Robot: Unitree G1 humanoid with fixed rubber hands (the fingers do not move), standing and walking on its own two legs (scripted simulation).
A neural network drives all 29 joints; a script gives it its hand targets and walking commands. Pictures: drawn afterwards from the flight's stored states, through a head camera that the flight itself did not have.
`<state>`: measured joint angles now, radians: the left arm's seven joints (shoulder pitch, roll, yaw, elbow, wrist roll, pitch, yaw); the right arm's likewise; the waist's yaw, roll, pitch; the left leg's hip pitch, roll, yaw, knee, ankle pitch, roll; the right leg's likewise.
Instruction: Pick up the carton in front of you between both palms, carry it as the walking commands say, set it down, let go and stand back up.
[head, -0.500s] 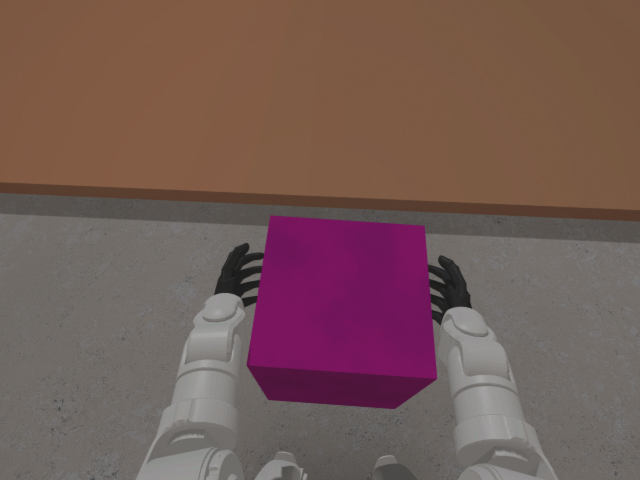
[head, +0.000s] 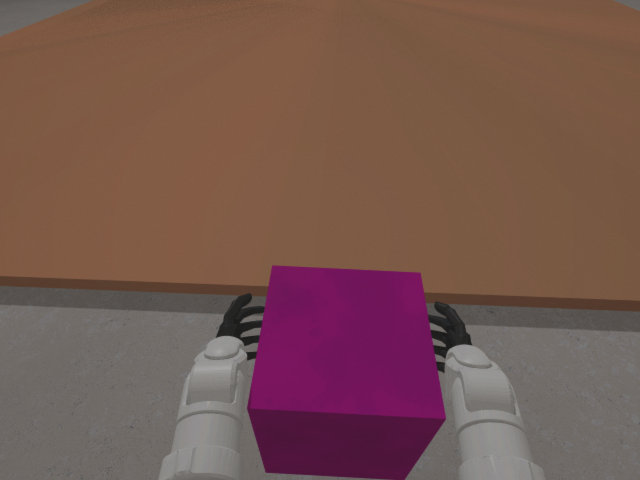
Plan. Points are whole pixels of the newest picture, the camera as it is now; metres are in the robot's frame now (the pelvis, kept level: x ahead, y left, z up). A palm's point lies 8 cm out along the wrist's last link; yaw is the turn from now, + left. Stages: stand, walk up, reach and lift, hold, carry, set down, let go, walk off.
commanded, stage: reach and lift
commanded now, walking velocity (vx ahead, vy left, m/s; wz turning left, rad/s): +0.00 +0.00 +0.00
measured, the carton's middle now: (340, 376) +0.30 +0.00 -0.05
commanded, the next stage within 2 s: hold in 0.84 s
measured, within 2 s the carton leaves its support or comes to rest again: neither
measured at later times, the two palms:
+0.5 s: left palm (228, 346) +0.30 +0.15 +0.03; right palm (455, 352) +0.29 -0.15 +0.03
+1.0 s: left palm (225, 341) +0.29 +0.15 +0.06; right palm (462, 346) +0.29 -0.15 +0.05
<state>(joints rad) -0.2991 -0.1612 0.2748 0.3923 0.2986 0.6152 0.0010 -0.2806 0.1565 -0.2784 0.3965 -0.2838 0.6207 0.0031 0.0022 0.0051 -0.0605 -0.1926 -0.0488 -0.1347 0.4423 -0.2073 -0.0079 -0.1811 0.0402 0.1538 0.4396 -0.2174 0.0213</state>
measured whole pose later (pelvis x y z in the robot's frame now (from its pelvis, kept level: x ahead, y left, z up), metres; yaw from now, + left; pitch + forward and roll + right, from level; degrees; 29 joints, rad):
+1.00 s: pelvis +0.00 +0.00 +0.01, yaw +0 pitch -6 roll +0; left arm -0.25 -0.15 0.20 0.22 0.27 0.73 0.01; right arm -0.24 0.15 -0.21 0.23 -0.26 0.74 0.00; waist 0.00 0.00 -0.01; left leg -0.08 -0.04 -0.14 0.36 -0.18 -0.01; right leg -0.06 0.03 0.14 0.35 -0.19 0.02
